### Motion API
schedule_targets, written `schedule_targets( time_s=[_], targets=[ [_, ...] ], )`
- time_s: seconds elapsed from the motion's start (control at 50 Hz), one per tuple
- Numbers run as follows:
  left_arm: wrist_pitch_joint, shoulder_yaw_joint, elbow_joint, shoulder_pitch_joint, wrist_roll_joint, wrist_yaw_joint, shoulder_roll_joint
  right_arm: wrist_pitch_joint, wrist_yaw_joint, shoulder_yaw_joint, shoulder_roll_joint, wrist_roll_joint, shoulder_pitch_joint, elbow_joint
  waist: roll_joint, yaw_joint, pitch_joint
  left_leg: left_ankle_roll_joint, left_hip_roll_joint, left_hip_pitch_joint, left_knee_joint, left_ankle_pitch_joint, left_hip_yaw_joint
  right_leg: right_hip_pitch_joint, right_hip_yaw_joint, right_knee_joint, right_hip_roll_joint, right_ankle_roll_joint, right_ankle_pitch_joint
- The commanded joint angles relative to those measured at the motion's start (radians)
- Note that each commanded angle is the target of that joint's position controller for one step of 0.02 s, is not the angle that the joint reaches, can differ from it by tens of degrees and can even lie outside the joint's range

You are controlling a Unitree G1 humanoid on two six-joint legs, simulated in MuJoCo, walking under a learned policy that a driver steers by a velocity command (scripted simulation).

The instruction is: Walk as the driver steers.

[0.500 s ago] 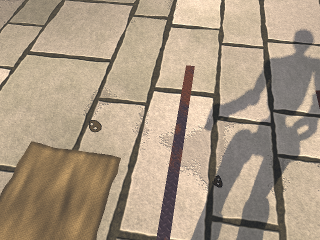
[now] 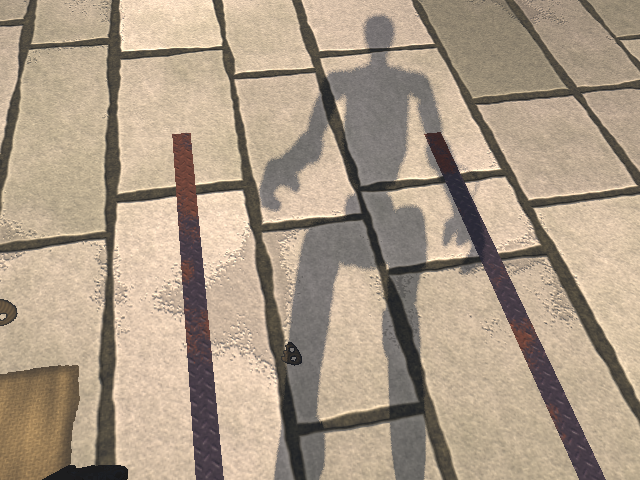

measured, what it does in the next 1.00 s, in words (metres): walks ahead: right foot, then left foot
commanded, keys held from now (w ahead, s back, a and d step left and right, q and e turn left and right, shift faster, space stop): w+e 0.26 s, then w+q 0.74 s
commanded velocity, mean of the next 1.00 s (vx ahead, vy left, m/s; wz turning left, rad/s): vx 0.46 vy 0.00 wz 0.03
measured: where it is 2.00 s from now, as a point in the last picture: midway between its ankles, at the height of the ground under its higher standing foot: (278, 245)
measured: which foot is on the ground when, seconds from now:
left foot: down 0.00-0.16, up 0.18-0.68, down 0.70-1.00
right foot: up 0.00-0.12, down 0.14-0.70, up 0.72-1.00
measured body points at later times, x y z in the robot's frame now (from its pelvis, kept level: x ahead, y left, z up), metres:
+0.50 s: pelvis +0.22 -0.09 +0.01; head +0.25 -0.11 +0.45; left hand +0.35 +0.16 -0.10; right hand +0.34 -0.38 -0.10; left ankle +0.44 +0.05 -0.67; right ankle +0.14 -0.15 -0.74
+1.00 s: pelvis +0.52 -0.09 +0.01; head +0.56 -0.08 +0.45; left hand +0.70 +0.18 -0.08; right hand +0.62 -0.37 -0.10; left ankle +0.50 -0.01 -0.74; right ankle +0.67 -0.27 -0.68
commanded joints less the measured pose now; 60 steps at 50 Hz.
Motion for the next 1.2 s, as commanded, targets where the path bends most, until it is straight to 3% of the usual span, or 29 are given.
schedule_targets(
  time_s=[0.02, 0.06, 0.1, 0.14, 0.16, 0.18, 0.2, 0.22, 0.24, 0.26, 0.32, 0.46, 0.58, 0.66, 0.7, 0.72, 0.74, 0.76, 0.78, 0.8, 0.82, 0.84, 0.9, 1.0, 1.08, 1.14, 1.16, 1.18, 1.2],
  targets=[
    [-0.034, -0.006, -0.134, -0.200, -0.003, -0.016, 0.036, -0.019, 0.006, -0.055, -0.199, 0.011, 0.018, -0.028, 0.138, -0.040, 0.075, 0.153, 0.256, 0.055, -0.089, 0.347, -0.124, -0.126, -0.063, -0.110, 0.001, -0.025, 0.012],
    [-0.035, -0.006, -0.139, -0.200, -0.003, -0.023, 0.040, -0.020, 0.011, -0.057, -0.210, 0.020, 0.020, -0.012, 0.150, -0.026, 0.070, 0.139, 0.265, 0.043, -0.062, 0.421, -0.085, -0.059, -0.098, -0.163, 0.019, -0.057, -0.007],
    [-0.031, 0.010, -0.134, -0.145, 0.001, -0.024, 0.070, -0.019, 0.007, -0.062, -0.235, 0.026, 0.002, -0.005, 0.179, 0.030, 0.017, 0.112, 0.266, 0.022, 0.043, 0.730, -0.026, 0.098, -0.144, -0.212, 0.074, -0.103, -0.038],
    [-0.022, 0.059, -0.064, 0.103, 0.003, -0.013, 0.145, -0.018, -0.004, -0.058, -0.232, 0.036, -0.012, -0.005, 0.154, 0.173, -0.132, 0.057, 0.220, -0.099, 0.371, 0.944, 0.065, 0.486, -0.165, -0.318, 0.154, -0.177, 0.031],
    [-0.011, 0.089, -0.026, 0.294, -0.003, 0.005, 0.209, -0.027, -0.009, -0.041, -0.195, 0.016, -0.021, -0.034, 0.069, 0.261, -0.212, 0.012, 0.183, -0.369, 0.661, 0.610, 0.058, 0.795, 0.019, -0.326, 0.055, -0.233, 0.031],
    [-0.026, 0.095, -0.039, 0.280, -0.002, 0.015, 0.320, -0.051, -0.001, 0.003, -0.047, -0.021, 0.012, -0.111, -0.216, 0.156, -0.309, -0.036, -0.004, -0.742, 0.988, -0.253, -0.045, 0.997, 0.645, -0.473, -0.233, -0.394, -0.212],
    [-0.047, 0.074, -0.055, 0.289, 0.004, 0.007, 0.247, -0.081, 0.011, -0.013, -0.150, 0.014, -0.081, -0.121, -0.099, 0.225, -0.357, -0.031, -0.001, -0.827, 1.094, -0.221, -0.245, 0.976, 0.806, -0.610, -0.283, -0.425, -0.319],
    [-0.061, 0.055, -0.040, 0.240, 0.011, 0.004, 0.191, -0.093, 0.019, -0.023, -0.186, 0.047, -0.134, -0.143, -0.075, 0.199, -0.199, -0.016, 0.039, -0.893, 1.069, -0.113, -0.229, 0.861, 0.662, -0.627, -0.260, -0.394, -0.250],
    [-0.067, 0.045, -0.042, 0.190, 0.009, 0.004, 0.162, -0.099, 0.015, -0.020, -0.182, 0.033, -0.130, -0.129, -0.014, 0.153, -0.115, -0.009, 0.080, -0.837, 0.991, -0.030, -0.218, 0.716, 0.533, -0.625, -0.209, -0.364, -0.126],
    [-0.067, 0.039, -0.051, 0.126, 0.014, 0.005, 0.142, -0.098, 0.009, -0.023, -0.180, 0.007, -0.114, -0.111, 0.007, 0.106, -0.073, -0.018, 0.107, -0.767, 0.918, 0.024, -0.217, 0.595, 0.443, -0.627, -0.162, -0.339, -0.012],
    [-0.085, 0.019, -0.034, 0.074, 0.033, 0.013, 0.094, -0.062, 0.019, -0.018, -0.150, -0.004, -0.029, -0.049, -0.031, 0.045, -0.066, -0.048, 0.136, -0.631, 0.845, 0.111, -0.183, 0.436, 0.272, -0.673, -0.115, -0.327, 0.270],
    [-0.102, 0.010, 0.066, 0.176, 0.032, 0.031, 0.116, -0.052, 0.029, 0.010, -0.084, 0.012, -0.221, -0.081, -0.035, 0.130, 0.020, -0.043, 0.113, -0.680, 0.491, 0.469, -0.149, 0.448, 0.056, -0.727, -0.065, -0.239, 0.353],
    [-0.089, 0.016, 0.135, 0.255, 0.027, 0.039, 0.146, -0.062, 0.075, 0.023, -0.061, 0.027, -0.371, -0.143, -0.001, 0.184, 0.079, 0.011, 0.058, -0.761, 0.299, 0.436, -0.149, 0.658, 0.016, -0.707, -0.155, -0.229, 0.397],
    [-0.063, 0.023, 0.138, 0.237, 0.030, 0.055, 0.177, -0.058, 0.093, 0.011, -0.089, 0.017, -0.321, -0.162, -0.044, 0.126, -0.015, 0.074, -0.030, -0.627, 0.284, 0.238, -0.060, 0.754, -0.036, -0.511, -0.165, -0.197, 0.934],
    [-0.046, 0.024, 0.122, 0.211, 0.033, 0.070, 0.193, -0.051, 0.079, -0.031, -0.168, 0.018, -0.083, -0.119, -0.042, -0.010, -0.164, 0.136, -0.085, -0.283, 0.226, 0.268, -0.046, 0.661, -0.085, -0.169, -0.124, -0.157, 1.107],
    [-0.059, 0.006, 0.093, 0.226, 0.054, 0.076, 0.157, -0.041, 0.062, -0.053, -0.246, 0.015, 0.075, -0.099, 0.070, -0.064, -0.291, 0.208, 0.089, 0.049, 0.241, 0.360, -0.292, 0.415, -0.110, 0.143, -0.079, -0.124, 0.763],
    [-0.086, -0.035, 0.073, 0.358, 0.065, 0.049, 0.027, -0.049, 0.066, -0.060, -0.295, 0.017, 0.075, -0.097, 0.317, 0.043, -0.412, 0.411, 0.329, 0.403, 0.171, 0.201, -0.847, -0.025, -0.021, 0.482, 0.148, -0.059, -0.278],
    [-0.119, -0.017, 0.072, 0.252, 0.036, 0.030, 0.135, -0.042, 0.058, -0.039, -0.186, 0.020, 0.110, -0.098, 0.190, -0.040, -0.424, 0.373, 0.304, 0.422, 0.077, 0.093, -0.893, -0.128, 0.116, 0.547, 0.111, -0.073, -0.294],
    [-0.138, -0.011, 0.026, 0.148, 0.000, 0.020, 0.156, -0.039, 0.050, -0.033, -0.170, 0.014, 0.048, -0.106, 0.141, -0.036, -0.258, 0.328, 0.278, 0.296, 0.045, 0.120, -0.744, -0.191, 0.108, 0.514, 0.061, -0.081, -0.208],
    [-0.148, -0.019, 0.010, 0.107, 0.010, 0.022, 0.138, -0.036, 0.047, -0.032, -0.169, 0.014, -0.016, -0.121, 0.023, 0.001, -0.164, 0.305, 0.240, 0.141, 0.023, 0.211, -0.655, -0.172, 0.090, 0.432, 0.023, -0.082, -0.148],
    [-0.148, -0.013, 0.008, 0.094, 0.031, 0.027, 0.136, -0.033, 0.046, -0.027, -0.157, 0.012, -0.064, -0.135, -0.017, 0.037, -0.093, 0.295, 0.206, 0.016, 0.000, 0.326, -0.591, -0.134, 0.075, 0.355, 0.001, -0.068, -0.119],
    [-0.138, -0.010, 0.006, 0.117, 0.039, 0.028, 0.134, -0.033, 0.043, -0.021, -0.147, 0.000, -0.091, -0.145, 0.009, 0.073, -0.076, 0.297, 0.182, -0.072, -0.028, 0.389, -0.552, -0.075, 0.077, 0.324, -0.015, -0.054, -0.101],
    [-0.109, -0.018, 0.014, 0.158, 0.052, 0.038, 0.102, -0.036, 0.031, -0.022, -0.151, 0.009, -0.117, -0.133, 0.063, 0.111, -0.045, 0.301, 0.142, -0.226, -0.067, 0.481, -0.459, -0.019, 0.039, 0.190, -0.026, 0.006, -0.069],
    [-0.108, -0.039, -0.031, -0.036, 0.048, 0.039, 0.050, -0.020, 0.008, -0.035, -0.190, 0.022, -0.062, -0.094, 0.103, 0.037, -0.024, 0.215, 0.047, -0.347, -0.041, 0.354, -0.361, 0.107, 0.004, -0.201, 0.040, 0.040, 0.271],
    [-0.121, -0.017, -0.047, -0.089, 0.026, 0.029, 0.097, -0.007, 0.005, -0.038, -0.188, 0.032, -0.012, -0.069, 0.137, 0.024, -0.043, 0.178, 0.092, -0.245, 0.037, 0.217, -0.483, 0.161, 0.055, -0.346, 0.064, 0.017, 0.281],
    [-0.132, 0.011, -0.026, 0.001, 0.021, 0.030, 0.132, 0.000, 0.004, -0.035, -0.169, 0.025, -0.039, -0.073, 0.168, 0.088, -0.055, 0.138, 0.103, -0.205, 0.149, 0.207, -0.549, 0.279, 0.051, -0.406, 0.060, -0.040, 0.180],
    [-0.136, 0.026, -0.013, 0.087, 0.030, 0.036, 0.156, -0.001, 0.007, -0.022, -0.130, 0.021, -0.038, -0.078, 0.154, 0.131, -0.110, 0.106, 0.057, -0.235, 0.264, 0.216, -0.515, 0.423, 0.066, -0.427, 0.022, -0.075, 0.162],
    [-0.137, 0.041, -0.005, 0.226, 0.043, 0.045, 0.209, -0.004, 0.012, 0.002, -0.059, 0.004, -0.015, -0.095, 0.019, 0.177, -0.246, 0.067, -0.013, -0.344, 0.551, 0.050, -0.422, 0.660, 0.241, -0.431, -0.159, -0.138, 0.087],
    [-0.121, 0.061, 0.030, 0.285, 0.054, 0.038, 0.288, -0.014, 0.014, 0.018, -0.021, 0.034, 0.117, -0.130, -0.317, 0.110, -0.326, 0.014, -0.121, -0.684, 0.853, -0.284, -0.298, 0.900, 0.723, -0.544, -0.361, -0.300, -0.157]
  ],
)
Keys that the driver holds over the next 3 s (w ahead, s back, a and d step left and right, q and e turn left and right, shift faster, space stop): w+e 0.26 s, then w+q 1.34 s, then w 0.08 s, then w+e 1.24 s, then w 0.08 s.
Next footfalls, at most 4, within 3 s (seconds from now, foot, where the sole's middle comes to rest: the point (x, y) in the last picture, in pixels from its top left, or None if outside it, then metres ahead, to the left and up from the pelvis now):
0.14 right None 0.18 -0.16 -0.78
0.70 left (306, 442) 0.54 -0.02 -0.78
1.18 right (384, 325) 0.81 -0.22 -0.78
1.70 left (237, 274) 0.98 0.13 -0.78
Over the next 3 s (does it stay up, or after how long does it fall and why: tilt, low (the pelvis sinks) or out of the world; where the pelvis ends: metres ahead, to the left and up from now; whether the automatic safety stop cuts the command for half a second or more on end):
stays up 1.55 0.18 0.01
